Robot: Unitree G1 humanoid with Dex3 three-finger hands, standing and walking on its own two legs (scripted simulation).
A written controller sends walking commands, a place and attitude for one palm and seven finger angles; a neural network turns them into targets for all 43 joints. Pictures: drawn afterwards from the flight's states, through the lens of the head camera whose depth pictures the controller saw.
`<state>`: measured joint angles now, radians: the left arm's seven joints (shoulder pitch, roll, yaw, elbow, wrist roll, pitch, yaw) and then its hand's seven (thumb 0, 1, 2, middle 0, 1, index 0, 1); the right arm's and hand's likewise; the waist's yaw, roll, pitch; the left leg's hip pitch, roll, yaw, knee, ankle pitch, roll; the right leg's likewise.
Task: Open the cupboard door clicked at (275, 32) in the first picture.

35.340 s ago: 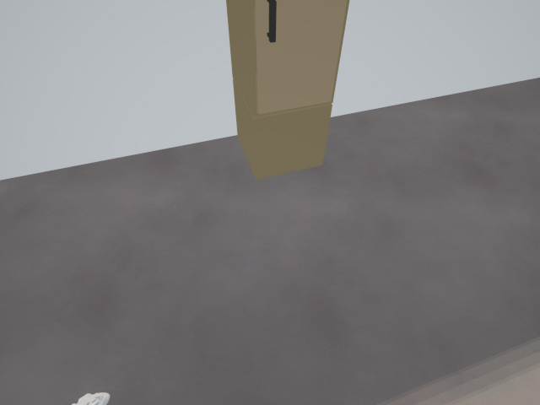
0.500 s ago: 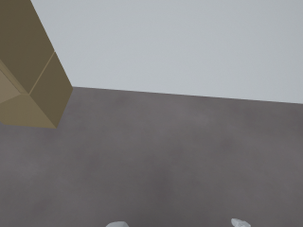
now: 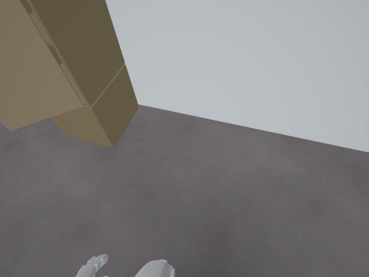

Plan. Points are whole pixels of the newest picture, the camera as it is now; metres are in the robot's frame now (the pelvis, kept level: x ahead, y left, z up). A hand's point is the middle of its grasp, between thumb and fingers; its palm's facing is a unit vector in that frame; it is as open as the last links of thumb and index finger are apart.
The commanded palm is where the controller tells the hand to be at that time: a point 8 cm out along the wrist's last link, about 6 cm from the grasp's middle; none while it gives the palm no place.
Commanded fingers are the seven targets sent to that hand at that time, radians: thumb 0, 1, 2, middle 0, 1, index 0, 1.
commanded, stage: turn to face it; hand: left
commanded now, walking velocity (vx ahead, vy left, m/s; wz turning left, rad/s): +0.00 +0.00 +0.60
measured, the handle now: out of the picture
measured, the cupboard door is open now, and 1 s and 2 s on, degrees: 43 43 43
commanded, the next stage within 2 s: take the last steps up to it in 0.70 s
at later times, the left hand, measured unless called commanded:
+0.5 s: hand out of the picture -0.01 +0.25 -0.17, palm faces +0.31 -0.92 -0.24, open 7.4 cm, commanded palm none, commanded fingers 0.00 0.90 0.90 -0.20 -0.30 -0.20 -0.30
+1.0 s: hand out of the picture -0.01 +0.19 -0.15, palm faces +0.46 -0.86 -0.22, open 7.3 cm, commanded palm none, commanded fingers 0.00 0.90 0.90 -0.20 -0.30 -0.20 -0.30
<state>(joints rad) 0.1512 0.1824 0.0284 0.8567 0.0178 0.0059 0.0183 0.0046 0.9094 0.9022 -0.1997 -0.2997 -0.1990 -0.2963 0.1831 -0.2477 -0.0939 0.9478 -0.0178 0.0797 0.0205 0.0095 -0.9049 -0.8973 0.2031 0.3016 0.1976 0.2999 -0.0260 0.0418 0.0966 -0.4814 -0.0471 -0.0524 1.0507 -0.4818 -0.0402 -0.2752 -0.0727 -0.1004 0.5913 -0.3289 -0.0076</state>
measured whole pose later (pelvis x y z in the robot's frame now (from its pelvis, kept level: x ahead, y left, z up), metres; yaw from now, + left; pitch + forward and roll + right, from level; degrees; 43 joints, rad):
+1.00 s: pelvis +0.03 +0.01 +0.01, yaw +25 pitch +0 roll +1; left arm 0.25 0.16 0.04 0.99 0.03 -0.03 0.01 0.00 0.93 0.90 -0.20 -0.30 -0.20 -0.30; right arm 0.22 -0.21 -0.07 1.05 -0.02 0.06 0.02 0.01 -0.91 -0.90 0.20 0.30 0.19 0.30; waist 0.01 0.00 0.07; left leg -0.43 0.02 0.04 0.96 -0.42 -0.05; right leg -0.14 -0.09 -0.18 0.44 -0.30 0.01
